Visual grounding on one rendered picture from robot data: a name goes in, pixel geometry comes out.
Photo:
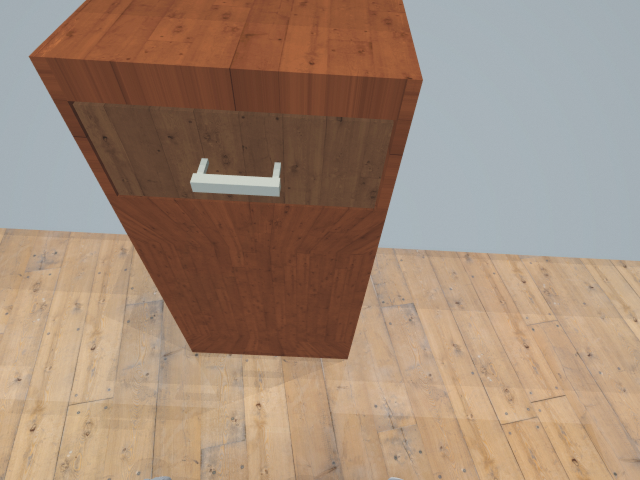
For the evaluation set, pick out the cabinet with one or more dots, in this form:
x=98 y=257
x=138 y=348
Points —
x=239 y=277

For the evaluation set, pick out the handle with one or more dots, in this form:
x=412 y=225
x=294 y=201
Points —
x=232 y=184

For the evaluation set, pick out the drawer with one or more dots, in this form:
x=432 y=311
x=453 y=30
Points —
x=154 y=151

